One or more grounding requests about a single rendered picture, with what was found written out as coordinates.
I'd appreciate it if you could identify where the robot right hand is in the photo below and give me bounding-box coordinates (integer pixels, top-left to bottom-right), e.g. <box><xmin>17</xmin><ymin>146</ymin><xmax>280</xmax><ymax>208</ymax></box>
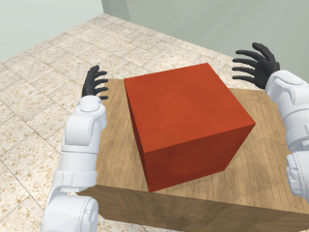
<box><xmin>232</xmin><ymin>43</ymin><xmax>280</xmax><ymax>90</ymax></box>

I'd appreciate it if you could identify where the robot left hand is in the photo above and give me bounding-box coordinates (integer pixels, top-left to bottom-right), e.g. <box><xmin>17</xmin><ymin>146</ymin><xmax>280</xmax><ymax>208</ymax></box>
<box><xmin>81</xmin><ymin>65</ymin><xmax>109</xmax><ymax>100</ymax></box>

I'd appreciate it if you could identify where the right robot forearm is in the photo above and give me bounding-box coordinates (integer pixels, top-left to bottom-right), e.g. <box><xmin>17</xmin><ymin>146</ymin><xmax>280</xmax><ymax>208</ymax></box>
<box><xmin>265</xmin><ymin>70</ymin><xmax>309</xmax><ymax>153</ymax></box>

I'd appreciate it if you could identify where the right robot upper arm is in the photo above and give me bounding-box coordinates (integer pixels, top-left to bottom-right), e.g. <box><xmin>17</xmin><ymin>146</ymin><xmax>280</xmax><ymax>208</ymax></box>
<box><xmin>286</xmin><ymin>151</ymin><xmax>309</xmax><ymax>205</ymax></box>

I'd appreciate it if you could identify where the left robot upper arm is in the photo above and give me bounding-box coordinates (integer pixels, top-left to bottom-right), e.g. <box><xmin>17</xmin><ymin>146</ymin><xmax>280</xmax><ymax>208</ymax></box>
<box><xmin>41</xmin><ymin>194</ymin><xmax>98</xmax><ymax>232</ymax></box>

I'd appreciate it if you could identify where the left robot forearm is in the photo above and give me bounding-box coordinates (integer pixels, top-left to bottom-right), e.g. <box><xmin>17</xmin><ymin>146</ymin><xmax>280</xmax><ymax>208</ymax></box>
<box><xmin>40</xmin><ymin>95</ymin><xmax>107</xmax><ymax>232</ymax></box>

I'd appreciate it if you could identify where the pedestal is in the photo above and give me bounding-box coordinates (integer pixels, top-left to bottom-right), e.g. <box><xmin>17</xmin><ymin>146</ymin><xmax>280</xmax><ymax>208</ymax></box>
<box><xmin>76</xmin><ymin>78</ymin><xmax>309</xmax><ymax>232</ymax></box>

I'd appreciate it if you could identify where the carton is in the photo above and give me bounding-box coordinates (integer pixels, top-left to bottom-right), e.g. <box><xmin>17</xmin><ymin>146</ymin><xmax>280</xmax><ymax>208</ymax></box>
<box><xmin>124</xmin><ymin>63</ymin><xmax>256</xmax><ymax>193</ymax></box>

